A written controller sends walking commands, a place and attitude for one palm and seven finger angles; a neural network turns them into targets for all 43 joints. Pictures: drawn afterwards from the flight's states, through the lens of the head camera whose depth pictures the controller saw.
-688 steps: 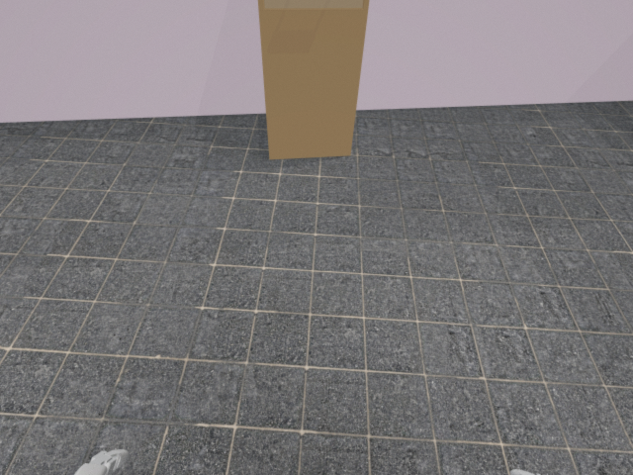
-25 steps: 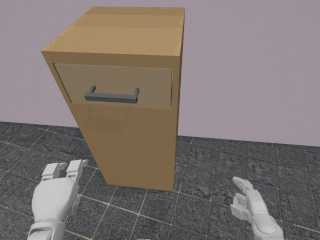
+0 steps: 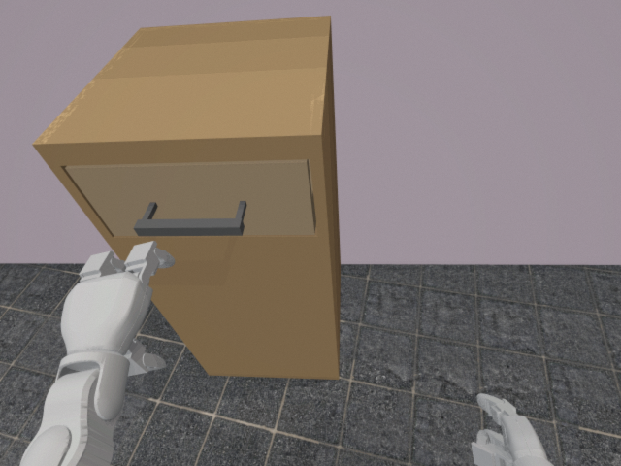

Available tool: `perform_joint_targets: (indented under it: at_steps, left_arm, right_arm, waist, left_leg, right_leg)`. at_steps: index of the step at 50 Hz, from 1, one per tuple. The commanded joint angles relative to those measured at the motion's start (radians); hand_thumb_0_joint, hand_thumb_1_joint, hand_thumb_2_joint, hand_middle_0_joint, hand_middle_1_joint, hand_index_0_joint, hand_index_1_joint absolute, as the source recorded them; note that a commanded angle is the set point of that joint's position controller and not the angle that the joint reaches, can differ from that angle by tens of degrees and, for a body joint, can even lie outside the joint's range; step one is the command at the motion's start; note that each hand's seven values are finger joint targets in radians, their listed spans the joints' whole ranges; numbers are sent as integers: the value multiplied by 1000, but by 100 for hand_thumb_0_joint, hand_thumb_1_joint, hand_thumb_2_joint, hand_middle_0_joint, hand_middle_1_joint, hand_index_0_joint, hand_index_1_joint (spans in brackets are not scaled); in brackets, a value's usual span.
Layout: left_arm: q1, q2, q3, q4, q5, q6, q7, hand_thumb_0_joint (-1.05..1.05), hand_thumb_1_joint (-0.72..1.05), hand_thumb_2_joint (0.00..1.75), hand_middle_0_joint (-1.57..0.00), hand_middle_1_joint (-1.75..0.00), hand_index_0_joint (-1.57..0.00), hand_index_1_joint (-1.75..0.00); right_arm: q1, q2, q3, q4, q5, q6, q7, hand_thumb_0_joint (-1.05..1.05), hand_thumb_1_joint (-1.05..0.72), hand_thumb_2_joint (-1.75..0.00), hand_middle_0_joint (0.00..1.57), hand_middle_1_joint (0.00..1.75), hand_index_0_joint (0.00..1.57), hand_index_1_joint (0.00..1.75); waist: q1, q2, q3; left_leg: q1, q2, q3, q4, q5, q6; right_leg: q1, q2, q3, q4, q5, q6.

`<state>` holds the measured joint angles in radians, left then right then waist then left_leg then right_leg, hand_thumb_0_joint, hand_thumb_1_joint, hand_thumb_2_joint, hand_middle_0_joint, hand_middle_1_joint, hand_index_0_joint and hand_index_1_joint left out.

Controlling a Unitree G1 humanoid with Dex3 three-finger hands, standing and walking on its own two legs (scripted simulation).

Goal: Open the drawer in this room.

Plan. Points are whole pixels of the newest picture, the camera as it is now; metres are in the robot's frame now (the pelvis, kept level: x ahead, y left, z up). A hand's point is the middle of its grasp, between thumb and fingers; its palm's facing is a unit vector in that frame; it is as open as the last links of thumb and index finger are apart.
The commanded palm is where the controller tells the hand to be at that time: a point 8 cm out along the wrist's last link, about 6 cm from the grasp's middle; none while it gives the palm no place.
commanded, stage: raise the hand with hooked fingers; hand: left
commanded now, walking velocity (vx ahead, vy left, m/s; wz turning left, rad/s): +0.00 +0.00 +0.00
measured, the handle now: (192, 217) +0.46 +0.26 +0.04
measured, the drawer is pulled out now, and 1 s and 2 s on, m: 0.00 0.00 0.00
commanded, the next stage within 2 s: move the hooked fingers above the handle in 0.78 s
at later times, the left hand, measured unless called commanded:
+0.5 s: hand (117, 255) +0.30 +0.26 +0.15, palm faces +0.05 -0.09 -0.99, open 13.9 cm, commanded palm +0.25 +0.26 +0.21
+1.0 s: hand (117, 290) +0.26 +0.25 +0.14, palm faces +0.07 -0.09 -0.99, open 13.8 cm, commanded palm +0.24 +0.26 +0.20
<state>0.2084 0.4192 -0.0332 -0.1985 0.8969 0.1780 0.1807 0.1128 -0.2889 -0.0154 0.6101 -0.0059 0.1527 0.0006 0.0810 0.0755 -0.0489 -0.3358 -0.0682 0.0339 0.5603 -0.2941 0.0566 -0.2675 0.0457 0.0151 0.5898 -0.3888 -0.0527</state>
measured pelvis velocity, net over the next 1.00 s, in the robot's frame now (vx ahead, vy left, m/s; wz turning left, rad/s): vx -0.05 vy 0.02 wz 0.03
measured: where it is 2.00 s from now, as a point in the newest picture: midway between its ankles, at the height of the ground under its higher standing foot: outside the picture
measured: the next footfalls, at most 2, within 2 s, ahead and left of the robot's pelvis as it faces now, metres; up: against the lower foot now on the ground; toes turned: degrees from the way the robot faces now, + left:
none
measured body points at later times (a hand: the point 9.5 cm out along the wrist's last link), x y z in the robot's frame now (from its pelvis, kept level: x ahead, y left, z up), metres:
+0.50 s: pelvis -0.02 +0.01 +0.01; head -0.01 -0.03 +0.46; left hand +0.29 +0.26 +0.20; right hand +0.20 -0.19 -0.10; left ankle -0.01 +0.09 -0.73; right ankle -0.06 -0.08 -0.73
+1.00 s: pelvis -0.05 +0.02 +0.01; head -0.04 -0.02 +0.46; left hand +0.25 +0.25 +0.19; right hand +0.16 -0.19 -0.10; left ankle -0.01 +0.09 -0.73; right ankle -0.06 -0.08 -0.73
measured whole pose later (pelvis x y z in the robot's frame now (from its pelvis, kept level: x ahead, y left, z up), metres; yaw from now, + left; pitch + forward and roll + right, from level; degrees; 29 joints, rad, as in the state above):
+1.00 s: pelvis -0.05 +0.02 +0.01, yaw +2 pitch -1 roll +0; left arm -0.16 0.52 -0.09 -0.02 0.86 0.08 -0.05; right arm 0.11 -0.25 0.04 0.63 0.03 0.14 -0.01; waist 0.08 0.09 0.00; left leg -0.26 -0.09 0.01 0.44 -0.17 0.08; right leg -0.19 0.03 -0.01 0.48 -0.28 -0.03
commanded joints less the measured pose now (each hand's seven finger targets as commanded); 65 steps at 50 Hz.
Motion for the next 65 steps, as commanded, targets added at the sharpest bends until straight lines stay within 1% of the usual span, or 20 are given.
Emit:
perform_joint_targets:
  at_steps: [1, 7, 11, 17, 19, 23, 27, 30, 32, 35, 38, 43, 47, 48, 51, 52, 53, 54, 57, 65]
  left_arm:
    - [-264, 223, 85, -207, 32, -3, -28, 0, -43, 33, -29, -115, -29, -115]
    - [-427, 326, 169, -188, 21, -19, -52, 0, -50, 30, -30, -120, -30, -120]
    - [-518, 311, 147, -108, -5, 14, -92, 0, -50, 30, -30, -120, -30, -120]
    - [-655, 302, 77, 10, -29, 84, -218, 0, -50, 30, -30, -120, -30, -120]
    - [-730, 333, 77, -16, -15, 68, -254, 0, -50, 30, -30, -120, -30, -120]
    - [-614, 320, 95, -9, -29, -2, -296, 0, -50, 30, -30, -120, -30, -120]
    - [-611, 386, 184, -102, -51, -88, -260, 0, -50, 30, -30, -120, -30, -120]
    - [-660, 394, 209, -114, -47, -132, -203, 0, -50, 30, -30, -120, -30, -120]
    - [-670, 400, 226, -101, -49, -140, -161, 0, -50, 30, -30, -120, -30, -120]
    - [-683, 355, 182, -35, -43, -119, -133, 0, -50, 30, -30, -120, -30, -120]
    - [-656, 298, 114, 22, -47, -77, -146, 0, -50, 30, -30, -120, -30, -120]
    - [-666, 296, 68, -34, -31, -66, -190, 0, -50, 30, -30, -120, -30, -120]
    - [-729, 352, 116, -54, -22, -110, -186, 0, -50, 30, -30, -120, -30, -120]
    - [-735, 323, 94, -9, -23, -115, -181, 0, -50, 30, -30, -120, -30, -120]
    - [-791, 340, 120, 71, -20, -128, -154, 0, -50, 30, -30, -120, -30, -120]
    - [-803, 382, 162, 104, -15, -125, -144, 0, -50, 30, -30, -120, -30, -120]
    - [-837, 342, 120, 120, -12, -124, -140, 0, -50, 30, -30, -120, -30, -120]
    - [-826, 363, 146, 136, -5, -122, -132, 0, -50, 30, -30, -120, -30, -120]
    - [-850, 312, 90, 158, 1, -104, -134, 0, -50, 30, -30, -120, -30, -120]
    - [-765, 293, 62, 122, -12, -102, -191, 0, -50, 30, -30, -120, -30, -120]
  right_arm:
    - [-178, -65, -14, -178, 5, -35, -18, 0, -90, -90, 20, 30, 20, 30]
    - [-187, -59, 1, -162, 11, -23, -21, 0, -90, -90, 20, 30, 20, 30]
    - [-185, -59, 2, -152, 23, -14, -10, 0, -90, -90, 20, 30, 20, 30]
    - [-193, -75, 14, -168, 42, 14, -10, 0, -90, -90, 20, 30, 20, 30]
    - [-191, -76, 17, -168, 41, 12, -13, 0, -90, -90, 20, 30, 20, 30]
    - [-177, -70, 20, -178, 37, 1, -5, 0, -90, -90, 20, 30, 20, 30]
    - [-164, -71, 15, -181, 25, -12, -1, 0, -90, -90, 20, 30, 20, 30]
    - [-154, -67, 9, -166, 25, -31, 0, 0, -90, -90, 20, 30, 20, 30]
    - [-148, -69, 4, -152, 26, -38, 1, 0, -90, -90, 20, 30, 20, 30]
    - [-149, -69, -1, -135, 36, -45, 3, 0, -90, -90, 20, 30, 20, 30]
    - [-153, -74, 0, -139, 46, -46, 2, 0, -90, -90, 20, 30, 20, 30]
    - [-169, -75, 3, -153, 44, -53, -5, 0, -90, -90, 20, 30, 20, 30]
    - [-165, -73, 8, -144, 39, -60, -17, 0, -90, -90, 20, 30, 20, 30]
    - [-161, -67, 13, -136, 37, -63, -21, 0, -90, -90, 20, 30, 20, 30]
    - [-143, -67, 14, -116, 40, -62, -28, 0, -90, -90, 20, 30, 20, 30]
    - [-138, -73, 12, -110, 42, -60, -28, 0, -90, -90, 20, 30, 20, 30]
    - [-140, -67, 14, -107, 43, -61, -28, 0, -90, -90, 20, 30, 20, 30]
    - [-132, -68, 10, -102, 42, -61, -28, 0, -90, -90, 20, 30, 20, 30]
    - [-128, -71, 6, -111, 42, -56, -22, 0, -90, -90, 20, 30, 20, 30]
    - [-111, -83, -4, -139, 39, -38, -14, 0, -90, -90, 20, 30, 20, 30]
  waist:
    - [-6, -108, -238]
    - [12, 16, -264]
    - [-1, -21, -243]
    - [-26, -83, -199]
    - [-28, -76, -240]
    - [-8, -76, -231]
    - [10, -34, -221]
    - [14, -5, -212]
    - [12, 29, -204]
    - [4, 15, -179]
    - [-6, -37, -164]
    - [-12, -31, -186]
    - [-14, -40, -176]
    - [-16, -41, -153]
    - [-13, -34, -126]
    - [-8, -27, -133]
    - [-15, -27, -136]
    - [-6, -20, -162]
    - [-14, 9, -201]
    - [-19, -70, -229]
  left_leg:
    - [170, 19, -53, -21, 433, -2]
    - [230, 26, -66, -45, 505, -15]
    - [237, 34, -69, -58, 552, -22]
    - [217, 33, -63, -95, 436, -23]
    - [235, 34, -73, -99, 429, -17]
    - [231, 37, -80, -110, 426, -15]
    - [235, 40, -86, -125, 416, -19]
    - [240, 41, -91, -134, 376, -23]
    - [234, 42, -93, -141, 340, -30]
    - [229, 47, -96, -156, 266, -35]
    - [207, 44, -88, -171, 179, -29]
    - [225, 44, -100, -179, 166, -24]
    - [229, 45, -103, -181, 159, -19]
    - [220, 42, -100, -181, 151, -18]
    - [211, 42, -101, -190, 131, -23]
    - [199, 43, -97, -192, 125, -27]
    - [202, 39, -92, -187, 129, -27]
    - [210, 42, -92, -184, 151, -29]
    - [225, 40, -89, -171, 195, -34]
    - [215, 32, -75, -129, 328, -17]
  right_leg:
    - [93, -42, 63, -61, 597, 30]
    - [120, -31, 49, -84, 556, 11]
    - [111, -27, 30, -99, 560, 17]
    - [115, -29, 15, -136, 466, 17]
    - [119, -30, 13, -136, 449, 19]
    - [124, -32, 4, -144, 418, 15]
    - [124, -26, 4, -161, 376, 8]
    - [90, -20, 0, -169, 321, 7]
    - [77, -17, -1, -175, 268, 1]
    - [34, -16, -7, -183, 203, 5]
    - [32, -20, -6, -194, 144, 12]
    - [47, -23, -2, -194, 140, 10]
    - [41, -15, -2, -202, 140, 10]
    - [30, -19, -5, -204, 132, 10]
    - [13, -14, -12, -206, 120, 7]
    - [23, -11, -9, -205, 110, 5]
    - [18, -16, -10, -204, 115, 5]
    - [27, -15, -10, -198, 127, 3]
    - [33, -16, -11, -190, 162, 0]
    - [73, -22, -1, -172, 320, 8]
